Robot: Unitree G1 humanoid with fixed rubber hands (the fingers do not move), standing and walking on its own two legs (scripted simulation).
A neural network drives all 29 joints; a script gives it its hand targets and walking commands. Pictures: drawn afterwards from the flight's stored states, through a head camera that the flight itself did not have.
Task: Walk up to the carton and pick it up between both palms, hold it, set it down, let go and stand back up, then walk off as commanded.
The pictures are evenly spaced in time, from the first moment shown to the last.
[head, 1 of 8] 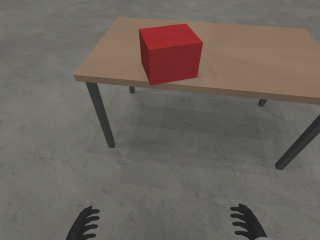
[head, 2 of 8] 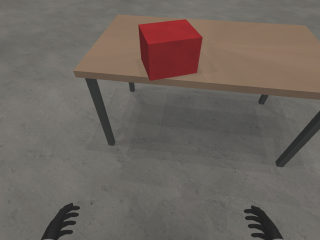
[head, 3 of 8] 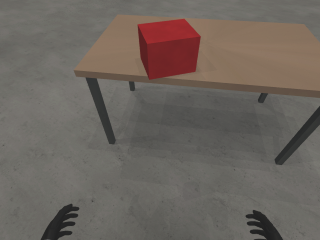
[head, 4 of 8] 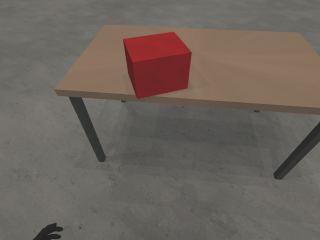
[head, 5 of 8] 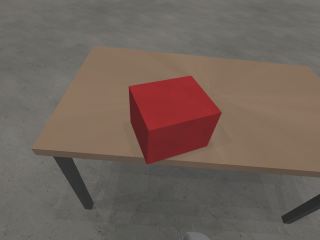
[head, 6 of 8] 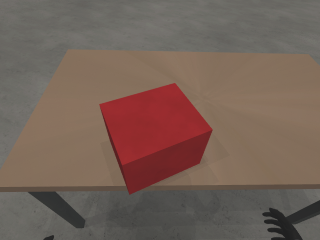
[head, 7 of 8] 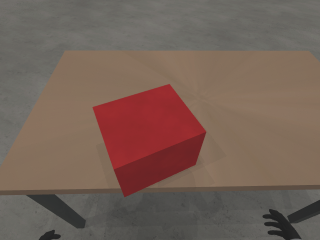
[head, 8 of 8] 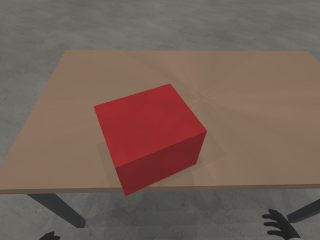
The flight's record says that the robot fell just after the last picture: no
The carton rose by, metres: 0.00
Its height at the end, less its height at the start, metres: +0.00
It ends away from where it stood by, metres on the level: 0.00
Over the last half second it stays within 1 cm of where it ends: yes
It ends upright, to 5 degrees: yes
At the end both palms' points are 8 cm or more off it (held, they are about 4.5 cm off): yes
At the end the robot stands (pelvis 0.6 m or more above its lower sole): yes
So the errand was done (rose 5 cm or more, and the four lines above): no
